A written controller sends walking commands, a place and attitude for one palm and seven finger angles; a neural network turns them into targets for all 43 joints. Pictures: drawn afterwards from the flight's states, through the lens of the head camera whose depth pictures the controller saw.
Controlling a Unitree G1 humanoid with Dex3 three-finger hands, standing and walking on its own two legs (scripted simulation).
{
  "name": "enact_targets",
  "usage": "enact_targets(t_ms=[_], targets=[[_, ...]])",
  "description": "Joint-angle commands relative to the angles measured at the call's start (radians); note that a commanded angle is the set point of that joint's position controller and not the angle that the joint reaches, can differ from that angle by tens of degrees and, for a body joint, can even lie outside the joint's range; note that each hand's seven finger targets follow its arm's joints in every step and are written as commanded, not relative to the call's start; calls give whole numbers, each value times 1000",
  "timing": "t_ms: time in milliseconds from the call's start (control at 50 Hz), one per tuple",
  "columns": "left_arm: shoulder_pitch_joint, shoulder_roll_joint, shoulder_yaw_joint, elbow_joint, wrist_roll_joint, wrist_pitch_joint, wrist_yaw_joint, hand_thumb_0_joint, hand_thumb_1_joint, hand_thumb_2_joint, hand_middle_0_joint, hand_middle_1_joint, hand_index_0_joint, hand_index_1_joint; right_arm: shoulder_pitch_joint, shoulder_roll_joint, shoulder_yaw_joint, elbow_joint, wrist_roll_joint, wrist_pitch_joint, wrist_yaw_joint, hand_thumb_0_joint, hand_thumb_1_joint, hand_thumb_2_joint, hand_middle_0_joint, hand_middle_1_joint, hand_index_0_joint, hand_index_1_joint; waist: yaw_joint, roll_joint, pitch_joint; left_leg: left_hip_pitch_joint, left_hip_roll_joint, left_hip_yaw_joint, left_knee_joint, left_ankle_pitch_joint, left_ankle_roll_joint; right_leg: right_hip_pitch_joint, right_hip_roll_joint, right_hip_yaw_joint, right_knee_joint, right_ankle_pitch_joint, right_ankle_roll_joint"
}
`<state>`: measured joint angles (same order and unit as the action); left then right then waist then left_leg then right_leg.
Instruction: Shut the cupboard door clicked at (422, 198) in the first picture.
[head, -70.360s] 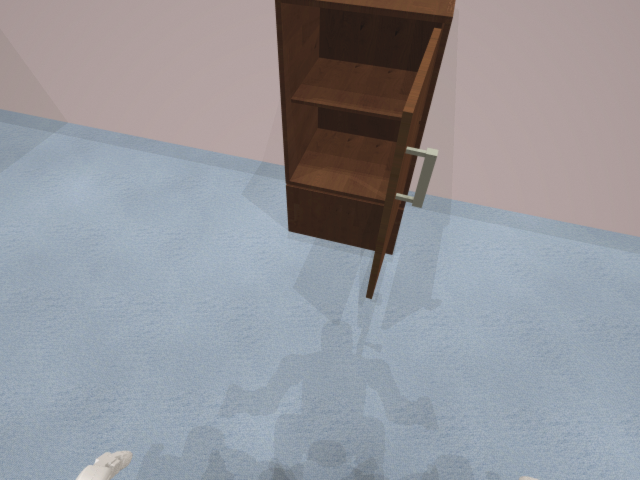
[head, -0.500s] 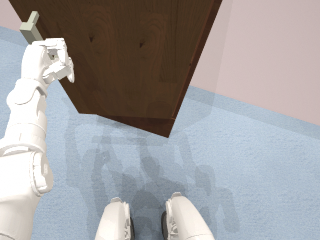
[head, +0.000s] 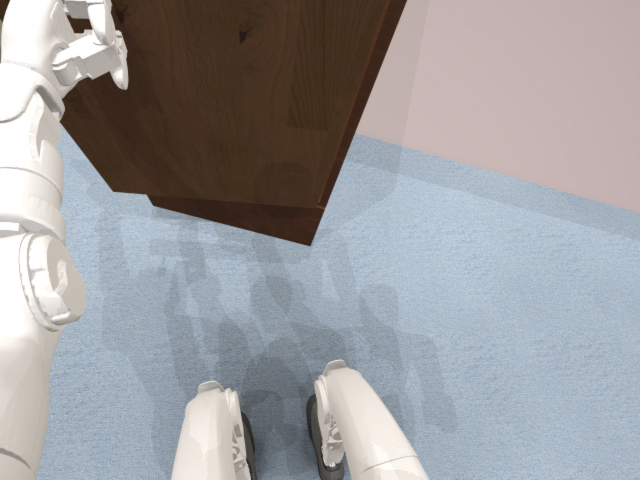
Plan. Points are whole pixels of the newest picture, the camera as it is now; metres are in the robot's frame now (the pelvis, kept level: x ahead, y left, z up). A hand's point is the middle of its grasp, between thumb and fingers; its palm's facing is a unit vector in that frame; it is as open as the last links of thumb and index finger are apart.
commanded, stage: push the door shut along its arc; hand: left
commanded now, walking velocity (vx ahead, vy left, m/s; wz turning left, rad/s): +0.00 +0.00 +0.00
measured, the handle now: (2, 25) +0.61 +0.24 +0.09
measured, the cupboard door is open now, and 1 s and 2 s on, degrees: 11 1 1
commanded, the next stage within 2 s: pull the fist back off the door in 0.26 s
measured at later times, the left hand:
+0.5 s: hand (111, 17) +0.62 +0.14 +0.08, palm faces +0.05 -0.99 +0.12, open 3.1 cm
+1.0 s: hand (111, 82) +0.55 +0.14 +0.07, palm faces +0.11 -0.99 -0.03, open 3.1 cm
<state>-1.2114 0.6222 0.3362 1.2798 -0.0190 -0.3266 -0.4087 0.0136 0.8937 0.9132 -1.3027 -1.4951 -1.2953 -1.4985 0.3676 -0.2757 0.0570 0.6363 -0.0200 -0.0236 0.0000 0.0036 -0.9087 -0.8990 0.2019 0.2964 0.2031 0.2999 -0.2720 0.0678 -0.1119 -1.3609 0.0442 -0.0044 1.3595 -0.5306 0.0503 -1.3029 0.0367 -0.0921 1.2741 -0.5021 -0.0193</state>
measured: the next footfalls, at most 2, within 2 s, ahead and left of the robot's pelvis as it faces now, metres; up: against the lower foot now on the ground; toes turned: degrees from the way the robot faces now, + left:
none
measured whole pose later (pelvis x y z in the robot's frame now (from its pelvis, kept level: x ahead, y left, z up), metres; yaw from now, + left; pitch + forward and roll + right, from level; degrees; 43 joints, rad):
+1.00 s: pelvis +0.02 -0.02 +0.03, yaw +1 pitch +27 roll -3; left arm -0.92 0.41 0.37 1.18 -0.03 -0.44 -0.03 0.01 0.90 0.90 -1.30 -1.49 -1.29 -1.50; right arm 0.42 -0.26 0.01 0.61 -0.05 0.02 0.08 0.00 -0.91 -0.90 0.20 0.30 0.20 0.30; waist -0.20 0.05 -0.14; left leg -1.17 0.04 0.01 1.22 -0.52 0.02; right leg -1.13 0.04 -0.07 1.17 -0.50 -0.04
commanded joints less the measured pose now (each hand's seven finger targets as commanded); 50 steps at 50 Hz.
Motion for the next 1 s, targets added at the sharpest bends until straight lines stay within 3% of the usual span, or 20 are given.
enact_targets(t_ms=[0, 40, 160, 220, 280, 340, 360, 380, 420, 460, 500, 540, 580, 640, 700, 760, 820, 860, 900, 980], targets=[[-530, 277, 50, -185, -9, -17, 6, 0, 900, 900, -1300, -1500, -1300, -1500, 239, -211, -64, -20, 4, -7, -18, 0, -900, -900, 200, 300, 200, 300, -41, 156, -602, 543, 0, -127, -123, 394, -6, 174, 23, 46, -153, 238, -13], [-542, 284, 46, -194, -7, -12, -5, 0, 900, 900, -1300, -1500, -1300, -1500, 243, -210, -64, -23, 5, -7, -21, 0, -900, -900, 200, 300, 200, 300, -40, 168, -632, 533, -4, -116, -114, 409, -3, 200, 23, 54, -151, 266, -14], [-627, 265, -5, -145, -2, 19, -39, 0, 900, 900, -1300, -1500, -1300, -1500, 258, -211, -58, 1, 3, -18, -29, 0, -900, -900, 200, 300, 200, 300, -83, 175, -585, 499, -1, -121, -93, 369, 2, 143, 30, 47, -150, 229, -13], [-660, 241, -26, -169, -1, 21, -53, 0, 900, 900, -1300, -1500, -1300, -1500, 267, -209, -61, 10, -2, -27, -28, 0, -900, -900, 200, 300, 200, 300, -83, 244, -620, 558, -1, -129, -83, 420, -1, 99, 31, 40, -137, 249, -21], [-682, 242, -36, -142, 3, 41, -62, 0, 900, 900, -1300, -1500, -1300, -1500, 273, -214, -58, 24, -3, -30, -32, 0, -900, -900, 200, 300, 200, 300, -102, 228, -607, 555, 4, -133, -72, 411, -1, 73, 34, 33, -137, 238, -18], [-737, 236, -51, -162, 10, 50, -64, 0, 900, 900, -1300, -1500, -1300, -1500, 276, -212, -57, 29, -5, -39, -35, 0, -900, -900, 200, 300, 200, 300, -108, 276, -635, 563, 1, -130, -61, 422, 0, 69, 33, 35, -129, 249, -21], [-673, 293, 186, -160, -65, 71, 126, 0, 900, 900, -1300, -1500, -1300, -1500, 331, -198, -39, -10, -30, -36, -25, 0, -900, -900, 200, 300, 200, 300, -34, 279, -638, 524, 20, -145, -89, 416, -7, 100, 24, 30, -128, 240, -19], [-624, 213, 118, -145, -45, 83, 212, 0, 900, 900, -1300, -1500, -1300, -1500, 315, -191, -42, -15, -37, -35, -5, 0, -900, -900, 200, 300, 200, 300, -44, 263, -640, 520, 22, -146, -103, 409, -14, 106, 22, 28, -128, 233, -12], [-557, 129, 124, -159, -44, 81, 319, 0, 900, 900, -1300, -1500, -1300, -1500, 327, -181, -56, -19, -52, -32, 21, 0, -900, -900, 200, 300, 200, 300, -38, 215, -639, 545, 24, -155, -120, 430, -20, 115, 23, 16, -131, 241, -7], [-555, 118, 127, -298, 11, 37, 461, 0, 900, 900, -1300, -1500, -1300, -1500, 330, -175, -67, -31, -73, -26, 47, 0, -900, -900, 200, 300, 200, 300, -13, 261, -691, 573, 24, -133, -121, 461, -25, 152, 19, 28, -140, 269, -2], [-531, 108, 69, -357, 104, -16, 516, 0, 900, 900, -1300, -1500, -1300, -1500, 334, -173, -81, -21, -78, -19, 78, 0, -900, -900, 200, 300, 200, 300, -14, 294, -744, 620, 22, -122, -117, 508, -29, 179, 17, 36, -140, 309, -6], [-545, 106, 36, -420, 138, -65, 508, 0, 900, 900, -1300, -1500, -1300, -1500, 342, -180, -96, -13, -74, -3, 91, 0, -900, -900, 200, 300, 200, 300, -22, 288, -782, 673, 19, -128, -132, 540, -34, 219, 20, 42, -151, 347, -7], [-536, 75, 19, -424, 105, -80, 465, 0, 900, 900, -1300, -1500, -1300, -1500, 330, -179, -105, -9, -59, 3, 90, 0, -900, -900, 200, 300, 200, 300, -30, 256, -781, 671, 9, -117, -158, 504, -31, 290, 23, 51, -183, 366, -5], [-529, 94, 59, -364, 37, -72, 410, 0, 900, 900, -1300, -1500, -1300, -1500, 320, -179, -102, 2, -42, 9, 71, 0, -900, -900, 200, 300, 200, 300, -32, 189, -711, 604, -5, -100, -189, 427, -23, 366, 23, 63, -220, 360, 1], [-390, 94, 100, -252, 17, -67, 410, 0, 900, 900, -1300, -1500, -1300, -1500, 305, -166, -90, -4, -42, 10, 64, 0, -900, -900, 200, 300, 200, 300, -4, 119, -593, 496, -13, -72, -209, 356, -15, 410, 20, 73, -244, 327, 5], [-225, 93, 126, -212, 27, -106, 427, 0, 900, 900, -1300, -1500, -1300, -1500, 288, -154, -84, -32, -46, 15, 67, 0, -900, -900, 200, 300, 200, 300, 41, 81, -542, 447, -19, -47, -220, 373, -13, 463, 16, 84, -241, 372, 2], [-92, 25, 88, -178, 33, -138, 419, 0, 900, 900, -1300, -1500, -1300, -1500, 274, -149, -90, -50, -46, 23, 76, 0, -900, -900, 200, 300, 200, 300, 55, 27, -473, 411, -25, -29, -231, 375, -12, 497, 14, 90, -245, 418, 0], [-70, -29, 46, -187, 16, -146, 401, 0, 900, 900, -1300, -1500, -1300, -1500, 253, -149, -96, -60, -37, 29, 76, 0, -900, -900, 200, 300, 200, 300, 44, -12, -450, 376, -31, -18, -233, 333, -11, 516, 10, 105, -258, 408, 6], [-76, -32, 50, -234, -10, -160, 382, 0, 900, 900, -1300, -1500, -1300, -1500, 243, -152, -105, -66, -30, 32, 70, 0, -900, -900, 200, 300, 200, 300, 47, -32, -460, 371, -36, -11, -236, 302, -10, 539, 7, 117, -268, 395, 9], [-161, -124, -13, -447, -55, -245, 369, 0, 900, 900, -1300, -1500, -1300, -1500, 211, -145, -127, -57, -25, 27, 64, 0, -900, -900, 200, 300, 200, 300, 61, 88, -609, 595, -34, -36, -239, 405, -22, 479, 7, 88, -242, 420, 1]])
